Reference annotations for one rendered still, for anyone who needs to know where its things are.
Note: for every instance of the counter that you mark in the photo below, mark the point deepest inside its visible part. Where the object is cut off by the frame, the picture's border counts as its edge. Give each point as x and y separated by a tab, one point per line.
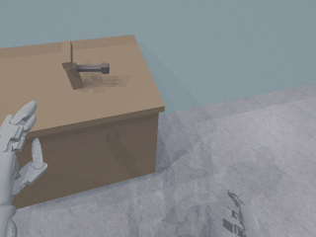
94	129

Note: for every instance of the left robot hand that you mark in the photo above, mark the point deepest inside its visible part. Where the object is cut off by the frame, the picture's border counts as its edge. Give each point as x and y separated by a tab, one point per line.
12	139

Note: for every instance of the tap lever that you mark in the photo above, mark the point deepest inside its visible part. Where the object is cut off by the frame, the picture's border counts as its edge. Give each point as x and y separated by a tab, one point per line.
104	68

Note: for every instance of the right robot hand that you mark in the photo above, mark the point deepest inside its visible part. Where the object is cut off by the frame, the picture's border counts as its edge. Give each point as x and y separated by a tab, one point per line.
243	219

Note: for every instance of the left robot forearm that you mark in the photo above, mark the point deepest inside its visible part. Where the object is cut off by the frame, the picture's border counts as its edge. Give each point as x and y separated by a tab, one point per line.
8	227

